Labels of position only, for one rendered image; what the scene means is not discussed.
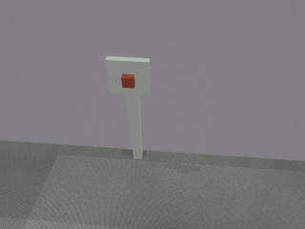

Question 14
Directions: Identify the button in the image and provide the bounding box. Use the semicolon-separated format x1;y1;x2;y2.
121;73;135;89

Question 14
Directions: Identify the panel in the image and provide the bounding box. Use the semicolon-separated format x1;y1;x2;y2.
105;56;150;159

